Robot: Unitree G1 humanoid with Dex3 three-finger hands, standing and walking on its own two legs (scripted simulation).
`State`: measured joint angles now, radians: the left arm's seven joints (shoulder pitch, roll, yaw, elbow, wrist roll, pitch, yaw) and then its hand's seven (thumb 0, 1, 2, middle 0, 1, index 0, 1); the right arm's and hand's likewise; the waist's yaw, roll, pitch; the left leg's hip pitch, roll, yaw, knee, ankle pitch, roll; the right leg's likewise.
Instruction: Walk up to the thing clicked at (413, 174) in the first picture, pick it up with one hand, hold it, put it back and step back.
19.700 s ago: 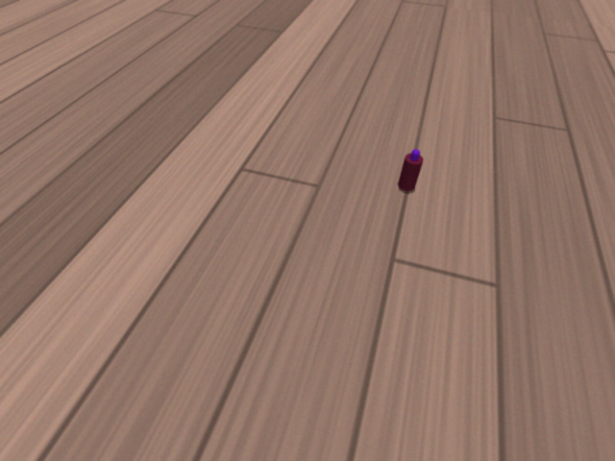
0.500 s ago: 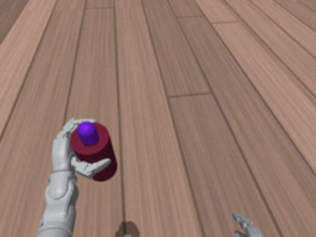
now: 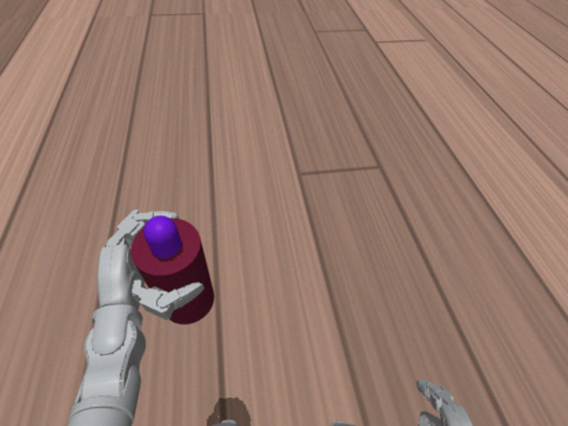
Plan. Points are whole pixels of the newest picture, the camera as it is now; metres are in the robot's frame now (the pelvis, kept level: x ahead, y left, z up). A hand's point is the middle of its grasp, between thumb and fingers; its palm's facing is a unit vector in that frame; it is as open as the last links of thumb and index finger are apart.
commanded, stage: hold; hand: left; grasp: from the side
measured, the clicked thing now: (175, 267) +0.33 +0.16 +0.04
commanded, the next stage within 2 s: crouch in 0.14 s
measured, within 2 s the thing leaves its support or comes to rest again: neither
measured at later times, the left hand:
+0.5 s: hand (168, 272) +0.33 +0.18 +0.03, palm faces +0.19 -0.98 +0.03, open 11.6 cm
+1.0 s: hand (188, 307) +0.38 +0.20 -0.21, palm faces +0.20 -0.98 -0.01, open 11.6 cm
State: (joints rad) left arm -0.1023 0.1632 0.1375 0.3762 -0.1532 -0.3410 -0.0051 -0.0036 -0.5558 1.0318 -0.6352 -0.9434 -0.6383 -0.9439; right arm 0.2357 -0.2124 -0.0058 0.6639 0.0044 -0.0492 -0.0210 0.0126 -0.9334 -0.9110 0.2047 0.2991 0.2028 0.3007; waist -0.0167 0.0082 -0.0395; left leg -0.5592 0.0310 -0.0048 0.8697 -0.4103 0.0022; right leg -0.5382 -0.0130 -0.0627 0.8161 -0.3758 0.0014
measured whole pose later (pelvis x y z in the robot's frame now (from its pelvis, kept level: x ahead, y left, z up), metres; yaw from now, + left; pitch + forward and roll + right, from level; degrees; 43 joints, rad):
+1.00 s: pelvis -0.03 +0.00 -0.19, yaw -2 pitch +31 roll -3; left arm -0.49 0.26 0.33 0.92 -0.15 -0.74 -0.07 0.00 -0.55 1.03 -0.64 -0.92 -0.65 -0.93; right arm 0.15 -0.26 -0.01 0.70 -0.06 -0.04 0.07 0.01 -0.92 -0.91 0.20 0.30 0.20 0.30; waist -0.06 0.00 -0.20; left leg -1.61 0.04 -0.03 1.74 -0.67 0.00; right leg -1.59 -0.03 -0.07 1.69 -0.64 -0.01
